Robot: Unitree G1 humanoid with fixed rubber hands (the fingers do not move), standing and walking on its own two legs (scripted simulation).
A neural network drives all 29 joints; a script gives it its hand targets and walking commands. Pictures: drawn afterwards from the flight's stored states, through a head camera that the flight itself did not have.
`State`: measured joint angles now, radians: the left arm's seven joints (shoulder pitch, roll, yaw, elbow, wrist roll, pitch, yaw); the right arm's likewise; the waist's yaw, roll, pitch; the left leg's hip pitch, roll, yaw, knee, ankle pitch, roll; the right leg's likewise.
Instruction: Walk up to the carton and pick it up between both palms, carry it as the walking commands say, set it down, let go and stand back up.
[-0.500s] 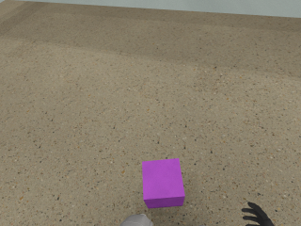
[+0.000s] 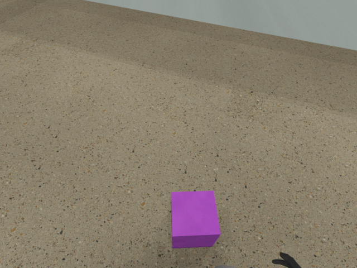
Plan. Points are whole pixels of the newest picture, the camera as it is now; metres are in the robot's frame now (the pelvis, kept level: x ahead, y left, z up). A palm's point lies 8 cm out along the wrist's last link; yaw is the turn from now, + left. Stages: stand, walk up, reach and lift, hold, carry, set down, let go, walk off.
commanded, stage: walk up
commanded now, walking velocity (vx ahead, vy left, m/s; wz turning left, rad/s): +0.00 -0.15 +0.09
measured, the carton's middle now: (192, 220) +0.41 -0.06 -0.65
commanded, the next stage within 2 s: stand in 0.64 s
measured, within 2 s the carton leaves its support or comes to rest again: neither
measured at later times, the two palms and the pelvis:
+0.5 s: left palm out of the picture +0.07 +0.16 -0.11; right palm out of the picture +0.01 -0.33 -0.15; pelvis -0.01 -0.08 +0.01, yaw -1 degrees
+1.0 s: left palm out of the picture +0.13 +0.18 -0.12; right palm out of the picture +0.13 -0.31 -0.13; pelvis -0.03 -0.07 -0.02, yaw -1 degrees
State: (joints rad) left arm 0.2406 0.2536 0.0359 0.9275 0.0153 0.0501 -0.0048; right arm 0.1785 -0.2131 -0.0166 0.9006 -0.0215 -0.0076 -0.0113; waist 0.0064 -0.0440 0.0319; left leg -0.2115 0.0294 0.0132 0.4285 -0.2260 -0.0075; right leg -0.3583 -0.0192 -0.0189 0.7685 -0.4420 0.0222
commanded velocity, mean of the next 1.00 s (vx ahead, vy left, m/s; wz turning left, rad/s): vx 0.00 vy -0.03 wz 0.01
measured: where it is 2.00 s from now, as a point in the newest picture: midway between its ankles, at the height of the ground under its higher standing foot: outside the picture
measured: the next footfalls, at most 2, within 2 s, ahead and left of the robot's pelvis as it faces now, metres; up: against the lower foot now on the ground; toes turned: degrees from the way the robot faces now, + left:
right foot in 0.24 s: +0.02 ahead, -0.18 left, +0.00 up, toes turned +6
left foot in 0.56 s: +0.02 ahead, +0.05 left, +0.00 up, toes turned -7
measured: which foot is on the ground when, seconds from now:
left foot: down 0.00-0.24, up 0.26-0.54, down 0.56-1.00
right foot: up 0.00-0.22, down 0.24-1.00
